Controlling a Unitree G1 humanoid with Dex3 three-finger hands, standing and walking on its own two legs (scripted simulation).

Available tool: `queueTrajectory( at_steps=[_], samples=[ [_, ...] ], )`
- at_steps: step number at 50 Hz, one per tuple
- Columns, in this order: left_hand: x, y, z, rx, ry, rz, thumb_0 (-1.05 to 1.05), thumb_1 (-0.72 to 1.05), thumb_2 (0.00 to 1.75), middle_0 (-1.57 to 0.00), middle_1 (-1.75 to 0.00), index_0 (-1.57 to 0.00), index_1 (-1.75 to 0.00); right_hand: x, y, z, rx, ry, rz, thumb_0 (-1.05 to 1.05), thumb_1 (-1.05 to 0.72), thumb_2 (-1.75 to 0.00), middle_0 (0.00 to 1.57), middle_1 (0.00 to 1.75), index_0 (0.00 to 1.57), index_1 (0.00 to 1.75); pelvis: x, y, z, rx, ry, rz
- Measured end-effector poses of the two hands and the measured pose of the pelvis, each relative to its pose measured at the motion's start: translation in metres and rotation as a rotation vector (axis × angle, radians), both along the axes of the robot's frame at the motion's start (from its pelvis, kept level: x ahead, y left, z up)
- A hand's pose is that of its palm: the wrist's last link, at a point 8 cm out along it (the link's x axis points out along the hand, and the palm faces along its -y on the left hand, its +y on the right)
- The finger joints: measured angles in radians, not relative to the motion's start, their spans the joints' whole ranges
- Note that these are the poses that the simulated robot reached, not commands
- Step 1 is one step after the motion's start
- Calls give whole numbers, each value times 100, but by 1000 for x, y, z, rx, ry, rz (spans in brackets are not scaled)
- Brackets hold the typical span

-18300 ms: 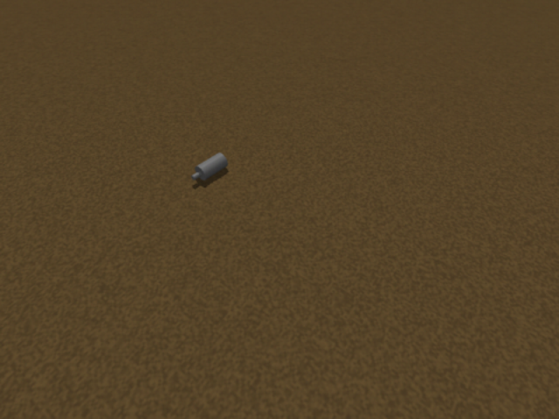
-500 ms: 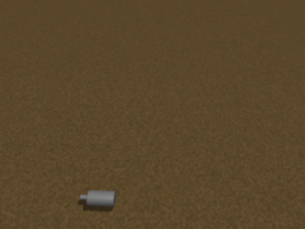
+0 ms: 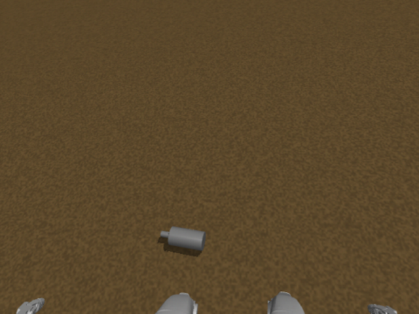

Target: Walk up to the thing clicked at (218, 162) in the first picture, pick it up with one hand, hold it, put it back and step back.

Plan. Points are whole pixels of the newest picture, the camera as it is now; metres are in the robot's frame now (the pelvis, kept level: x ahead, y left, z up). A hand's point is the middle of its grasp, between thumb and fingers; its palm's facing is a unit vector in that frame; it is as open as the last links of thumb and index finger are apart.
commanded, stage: walk up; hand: left
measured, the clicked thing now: (182, 237) +0.50 +0.21 -0.70
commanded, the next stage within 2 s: stand in 1.36 s
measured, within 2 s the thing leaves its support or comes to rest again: neither
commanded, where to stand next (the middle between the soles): +0.08 +0.01 m, yaw -9 degrees
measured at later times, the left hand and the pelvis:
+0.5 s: hand out of the picture +0.05 +0.28 -0.14, palm faces -0.15 -0.94 -0.31, open 7.4 cm; pelvis +0.00 +0.00 +0.02, yaw -8 degrees
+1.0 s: hand out of the picture +0.13 +0.30 -0.07, palm faces -0.10 -0.77 -0.63, open 7.4 cm; pelvis +0.01 +0.00 +0.00, yaw -8 degrees
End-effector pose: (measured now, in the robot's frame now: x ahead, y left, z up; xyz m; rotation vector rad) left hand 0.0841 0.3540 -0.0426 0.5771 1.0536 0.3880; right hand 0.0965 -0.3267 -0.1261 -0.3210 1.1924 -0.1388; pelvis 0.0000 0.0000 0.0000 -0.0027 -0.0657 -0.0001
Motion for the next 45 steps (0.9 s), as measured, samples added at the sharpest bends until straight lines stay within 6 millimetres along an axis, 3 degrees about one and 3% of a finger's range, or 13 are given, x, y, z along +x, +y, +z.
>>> queueTrajectory(
  at_steps=[5, 11, 17, 22, 26, 30, 36, 41, 45],
  samples=[
    [-27, 43, -40, -49, 41, 48, 1, 90, 89, -20, -30, -21, -30, -18, 32, 12, -56, -22, 6, 0, -91, -89, 20, 30, 20, 30, -16, 31, -14, 24, -18, -18],
    [-53, 32, -65, -196, 145, 52, 1, 90, 89, -20, -30, -20, -30, -55, 53, 45, -100, -7, -45, 0, -91, -89, 20, 30, 21, 30, -20, 40, 5, -7, 7, -22],
    [-69, 10, -80, -316, 246, 5, 1, 90, 89, -20, -30, -20, -30, -84, 31, 79, -202, -62, -119, 0, -90, -89, 21, 30, 21, 30, -12, 35, 14, 5, -3, -80],
    [-52, -13, -77, -347, 254, -46, 1, 90, 89, -20, -30, -21, -30, -106, 0, 92, -241, -64, -165, 0, -90, -89, 21, 30, 21, 30, -4, 18, 18, 3, -16, -121],
    [-23, -36, -61, -316, 209, -100, 1, 90, 89, -20, -30, -20, -30, -112, -29, 80, -210, -33, -180, 0, -90, -89, 20, 30, 21, 30, 4, -4, 17, 3, -8, -142],
    [0, -54, -47, -221, 140, -126, 1, 90, 89, -20, -30, -21, -30, -100, -54, 41, -166, 4, -193, 0, -90, -89, 20, 30, 20, 30, 9, -27, 3, -16, -8, -139],
    [11, -69, -9, -125, 113, -131, 1, 90, 89, -20, -30, -21, -30, -63, -38, 9, -22, 4, -177, 0, -91, -89, 20, 30, 20, 30, 17, -35, 12, 0, 9, -146],
    [18, -53, 19, -5, 90, -106, 1, 89, 89, -21, -30, -21, -30, -43, -21, -6, 55, -1, -144, 0, -91, -89, 20, 30, 20, 30, 22, -32, 15, 18, 18, -149],
    [25, -35, 29, 54, 77, -100, 1, 89, 89, -21, -30, -21, -30, -37, -11, -16, 68, 1, -150, 0, -91, -89, 20, 30, 20, 30, 20, -21, 12, 31, 25, -146]
  ],
)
